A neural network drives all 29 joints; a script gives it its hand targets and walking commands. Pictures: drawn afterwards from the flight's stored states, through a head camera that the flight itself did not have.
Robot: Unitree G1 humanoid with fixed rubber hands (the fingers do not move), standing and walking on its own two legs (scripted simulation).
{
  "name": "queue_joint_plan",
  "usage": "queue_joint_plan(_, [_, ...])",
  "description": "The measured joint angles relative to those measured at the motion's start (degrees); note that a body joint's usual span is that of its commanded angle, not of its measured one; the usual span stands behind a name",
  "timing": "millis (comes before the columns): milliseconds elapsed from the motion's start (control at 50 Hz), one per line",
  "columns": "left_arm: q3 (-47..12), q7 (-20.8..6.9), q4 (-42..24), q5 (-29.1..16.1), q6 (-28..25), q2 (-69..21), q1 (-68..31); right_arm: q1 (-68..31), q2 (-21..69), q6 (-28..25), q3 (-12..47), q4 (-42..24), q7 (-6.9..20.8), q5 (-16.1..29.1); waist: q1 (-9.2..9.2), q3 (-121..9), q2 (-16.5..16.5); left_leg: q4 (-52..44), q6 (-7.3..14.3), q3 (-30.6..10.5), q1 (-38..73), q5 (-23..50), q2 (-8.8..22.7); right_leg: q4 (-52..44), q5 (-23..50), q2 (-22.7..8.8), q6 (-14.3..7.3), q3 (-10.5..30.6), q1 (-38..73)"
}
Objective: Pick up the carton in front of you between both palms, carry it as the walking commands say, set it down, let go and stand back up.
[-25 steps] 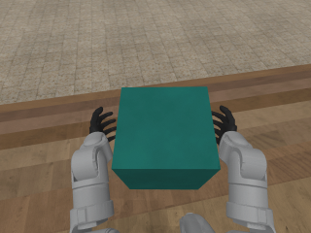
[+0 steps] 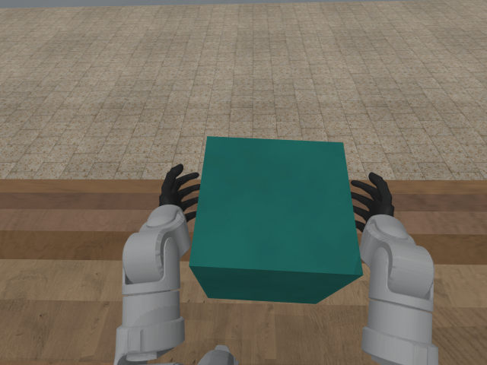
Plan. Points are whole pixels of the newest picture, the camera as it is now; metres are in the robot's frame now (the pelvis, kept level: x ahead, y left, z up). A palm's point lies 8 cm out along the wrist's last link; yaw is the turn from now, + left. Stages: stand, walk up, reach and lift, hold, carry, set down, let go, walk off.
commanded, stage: carry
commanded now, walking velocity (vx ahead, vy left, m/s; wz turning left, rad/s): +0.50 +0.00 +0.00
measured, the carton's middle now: (267, 229) +0.35 +0.03 +0.03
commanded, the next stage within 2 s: none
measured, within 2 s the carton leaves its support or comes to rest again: neither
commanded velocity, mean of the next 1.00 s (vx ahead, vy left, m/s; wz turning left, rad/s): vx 0.50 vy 0.00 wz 0.00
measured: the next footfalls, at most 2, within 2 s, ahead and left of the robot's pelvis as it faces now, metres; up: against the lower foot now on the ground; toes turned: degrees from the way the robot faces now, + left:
left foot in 0.12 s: +0.20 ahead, +0.12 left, -0.14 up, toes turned +2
right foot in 0.50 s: +0.51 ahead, +0.00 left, -0.27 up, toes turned +0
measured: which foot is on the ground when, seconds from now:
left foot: up 0.00-0.10, down 0.12-0.52, up 0.54-0.88, down 0.90-1.00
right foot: down 0.00-0.12, up 0.14-0.48, down 0.50-0.92, up 0.94-1.00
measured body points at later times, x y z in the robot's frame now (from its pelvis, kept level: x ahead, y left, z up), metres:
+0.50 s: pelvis +0.34 +0.06 -0.22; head +0.37 +0.06 +0.23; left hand +0.68 +0.22 -0.16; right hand +0.67 -0.10 -0.15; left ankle +0.16 +0.11 -0.82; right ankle +0.48 +0.00 -0.93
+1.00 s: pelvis +0.72 +0.12 -0.40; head +0.71 +0.12 +0.05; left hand +1.07 +0.26 -0.32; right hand +1.05 -0.05 -0.32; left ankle +0.75 +0.16 -1.11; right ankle +0.60 -0.01 -0.93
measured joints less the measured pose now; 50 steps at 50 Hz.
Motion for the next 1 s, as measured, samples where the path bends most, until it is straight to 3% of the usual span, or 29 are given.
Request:
queue_joint_plan(60, [0.0,0.0,0.5,0.8,0.1,-0.4,-0.1,0.2,-0.9,0.0,0.6,0.7,-0.5,-0.1,-1.32,-2.0,1.2,-11.7,0.2,1.9,4.1,13.9,0.0,6.5,-8.2,-0.9,1.5,0.5,2.5])
queue_joint_plan(80, [0.4,-0.1,0.7,1.2,0.5,-0.4,0.1,0.0,-1.0,0.1,0.9,1.9,-0.6,-0.3,-2.49,-2.8,1.2,-12.3,0.6,3.4,6.1,15.4,-0.3,9.9,-11.2,-1.8,2.0,0.2,3.3])
queue_joint_plan(100, [0.9,0.0,0.9,1.8,0.8,-0.4,0.5,-0.5,-1.1,0.4,1.3,3.4,-0.6,-0.3,-4.07,-3.3,1.3,-13.4,0.9,5.0,9.1,15.2,-0.7,14.6,-9.7,-2.9,2.4,-0.4,3.8])
queue_joint_plan(120, [1.7,0.1,1.0,2.7,1.1,-0.2,0.9,-1.5,-1.1,0.8,1.8,5.0,-0.5,-0.3,-6.35,-3.7,1.7,-15.3,1.3,6.4,13.0,12.9,-1.1,22.0,-7.3,-3.8,2.1,-0.8,3.2])
queue_joint_plan(160, [3.4,0.8,2.4,4.5,0.6,0.8,0.8,-3.4,-1.0,1.5,3.1,7.5,-0.6,0.5,-10.64,-4.8,1.2,-12.5,3.2,7.4,17.0,-10.6,-3.0,39.2,-6.3,-4.0,2.3,1.2,-2.4])
queue_joint_plan(180, [4.2,1.3,3.7,5.0,0.2,1.2,0.3,-4.0,-1.3,1.9,3.7,8.5,-0.9,1.5,-11.86,-5.0,1.2,-10.7,4.2,6.7,17.5,-20.6,-3.9,44.2,-5.6,-3.3,2.4,2.4,-6.2])
queue_joint_plan(200, [4.9,1.7,5.0,5.3,-0.1,1.5,-0.1,-4.5,-1.6,2.2,4.2,9.1,-1.0,2.6,-12.61,-4.9,1.1,-8.3,5.3,6.0,17.1,-22.2,-4.6,45.9,-3.3,-2.8,2.3,3.0,-10.1])
queue_joint_plan(240, [6.0,2.0,6.7,4.9,-0.6,1.8,0.3,-3.8,-1.4,2.0,4.8,10.4,-1.6,4.1,-13.18,-3.8,-0.9,-0.7,5.9,7.2,15.2,-29.3,-6.3,42.0,1.9,-3.3,2.2,4.5,-16.4])
queue_joint_plan(300, [7.3,1.0,7.2,3.4,-1.2,0.4,2.5,-2.3,-0.4,0.9,3.5,11.6,-1.6,4.7,-13.08,-1.3,-1.8,4.3,5.3,7.7,15.7,-35.8,-7.0,28.0,8.5,-4.0,2.4,3.9,-21.8])
queue_joint_plan(360, [7.5,0.0,6.1,3.0,-3.5,-0.3,4.4,-1.6,0.5,-1.8,2.8,11.9,-0.7,4.7,-13.12,1.2,-1.6,8.4,6.1,7.1,16.7,-41.2,-7.4,16.4,25.7,-4.1,0.4,2.9,-24.4])
queue_joint_plan(420, [6.7,-0.2,3.7,3.0,-6.0,0.2,6.0,-1.1,1.1,-5.2,3.9,11.3,0.0,4.6,-13.73,2.8,-2.5,13.1,6.3,6.5,18.9,-48.0,-8.4,-1.3,42.6,-3.7,-0.2,2.2,-21.7])
queue_joint_plan(480, [5.8,-0.3,2.1,3.3,-8.3,0.6,7.3,0.0,1.3,-7.2,5.2,9.8,0.2,4.4,-13.38,3.1,-3.1,19.7,6.2,7.2,22.1,-55.6,-9.0,-12.5,49.3,-2.8,-1.3,-1.2,-15.7])
queue_joint_plan(500, [5.1,-0.3,2.5,3.3,-8.8,0.3,7.1,0.8,0.8,-7.4,5.2,8.8,0.2,4.7,-12.21,3.0,-2.8,25.3,5.5,8.1,22.0,-49.0,-8.2,-13.2,49.0,-2.0,-2.3,-2.8,-12.8])
queue_joint_plan(560, [2.8,0.1,4.3,3.4,-9.6,-0.1,5.8,2.2,-1.3,-8.6,4.8,8.2,0.2,4.9,-6.84,3.0,-1.7,48.7,2.2,7.1,13.8,-43.3,-6.0,-8.7,18.6,1.6,-3.9,-1.9,-7.4])
queue_joint_plan(600, [1.3,0.1,5.2,1.6,-9.2,0.7,6.5,2.7,-1.4,-9.3,4.2,9.7,-0.2,3.9,-4.32,3.0,-1.2,50.4,1.4,2.8,7.7,-40.8,-5.7,-3.1,13.0,3.1,-3.9,-2.3,-8.1])
queue_joint_plan(640, [0.4,-0.3,5.6,-0.4,-8.5,1.3,7.7,3.4,-0.7,-9.7,3.1,11.1,-0.4,3.1,-2.82,3.0,-1.6,43.7,0.9,-0.6,2.1,-36.5,-4.8,1.1,9.5,3.4,-4.7,-2.4,-8.0])
queue_joint_plan(700, [-0.3,-0.2,6.7,-1.2,-8.8,0.8,8.4,4.5,0.0,-10.2,1.6,12.2,-0.1,2.6,-2.07,3.1,-1.3,27.6,0.4,-1.8,-3.0,-28.1,-1.9,4.0,3.9,3.2,-4.1,-2.2,-6.2])
queue_joint_plan(800, [-1.1,0.0,6.9,-1.5,-11.3,-0.1,7.8,5.8,-1.2,-12.0,1.9,10.3,-0.1,3.7,-1.59,2.5,0.4,0.7,0.8,-0.4,-2.7,3.8,0.0,10.6,-6.7,2.6,-2.6,-0.1,-2.7])
queue_joint_plan(860, [-1.7,0.1,5.8,-1.3,-11.7,-0.2,7.7,6.2,-2.2,-12.4,3.0,9.0,-0.7,4.0,-2.52,0.7,1.8,-10.7,1.4,2.7,3.1,12.7,-1.3,16.1,-14.9,2.0,-1.5,-0.1,0.9])
queue_joint_plan(900, [-1.1,0.4,4.6,-0.8,-11.4,0.6,8.3,4.7,-2.2,-11.8,4.5,9.8,-0.9,3.8,-5.42,-0.6,2.1,-14.7,2.9,5.6,9.9,12.0,-2.7,26.5,-10.5,0.3,-1.3,-1.6,1.3])
queue_joint_plan(920, [-0.5,0.7,4.3,-0.3,-11.5,1.4,8.4,3.7,-1.9,-11.4,5.3,10.3,-1.0,3.7,-7.82,-1.3,1.9,-14.5,4.1,6.6,13.0,2.1,-3.5,34.8,-8.2,-0.4,-1.1,-1.6,-0.4])
queue_joint_plan(960, [0.5,1.4,6.1,1.0,-11.9,2.5,7.2,2.3,-2.0,-10.2,6.5,10.9,-1.5,4.3,-10.88,-2.5,0.5,-9.1,5.8,6.7,13.5,-18.8,-6.1,47.4,-5.4,-0.7,-0.1,1.3,-6.0])
queue_joint_plan(1000, [1.7,2.1,7.8,1.5,-11.5,2.7,6.9,1.8,-2.1,-8.8,7.6,12.0,-1.9,5.8,-12.65,-3.0,0.3,-3.2,7.1,6.9,12.4,-23.0,-7.4,48.8,-2.7,-0.5,0.5,4.0,-12.1])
